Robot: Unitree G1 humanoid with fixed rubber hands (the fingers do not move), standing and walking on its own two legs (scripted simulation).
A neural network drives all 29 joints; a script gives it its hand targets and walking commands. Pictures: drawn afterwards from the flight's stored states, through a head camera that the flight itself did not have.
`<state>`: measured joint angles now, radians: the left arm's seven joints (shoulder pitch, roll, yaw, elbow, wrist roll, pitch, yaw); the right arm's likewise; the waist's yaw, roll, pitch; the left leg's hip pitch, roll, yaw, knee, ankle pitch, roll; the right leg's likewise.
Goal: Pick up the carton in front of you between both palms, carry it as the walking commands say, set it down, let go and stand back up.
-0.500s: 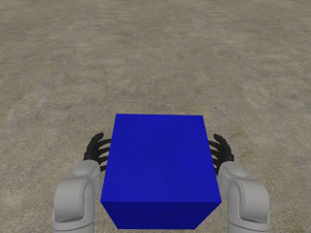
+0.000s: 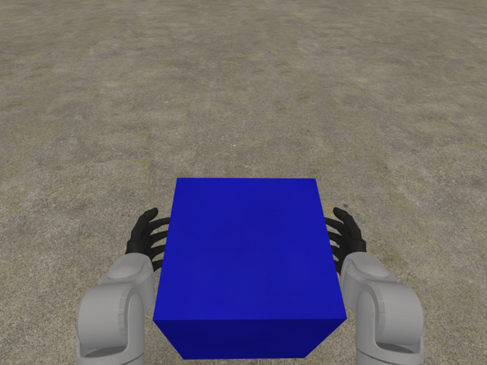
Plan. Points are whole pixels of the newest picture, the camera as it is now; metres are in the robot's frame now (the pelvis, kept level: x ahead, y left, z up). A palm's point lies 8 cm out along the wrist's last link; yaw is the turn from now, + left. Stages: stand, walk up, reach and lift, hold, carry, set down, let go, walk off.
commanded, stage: carry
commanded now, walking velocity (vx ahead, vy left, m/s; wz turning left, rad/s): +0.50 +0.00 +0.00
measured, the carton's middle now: (245, 274) +0.26 +0.00 +0.04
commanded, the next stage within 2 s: none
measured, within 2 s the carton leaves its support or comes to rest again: neither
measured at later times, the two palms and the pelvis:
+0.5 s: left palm (179, 127) +0.57 +0.15 +0.12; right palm (314, 130) +0.57 -0.15 +0.12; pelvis +0.33 -0.01 +0.01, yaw +1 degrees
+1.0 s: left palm (196, 64) +0.90 +0.15 +0.12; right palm (294, 67) +0.90 -0.15 +0.12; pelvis +0.66 +0.00 +0.01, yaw +1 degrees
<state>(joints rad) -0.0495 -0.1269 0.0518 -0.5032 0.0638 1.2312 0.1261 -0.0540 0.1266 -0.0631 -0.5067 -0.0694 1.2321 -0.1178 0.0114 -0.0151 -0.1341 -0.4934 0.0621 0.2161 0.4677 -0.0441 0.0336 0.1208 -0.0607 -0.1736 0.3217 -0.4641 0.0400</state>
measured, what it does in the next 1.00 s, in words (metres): walks ahead: right foot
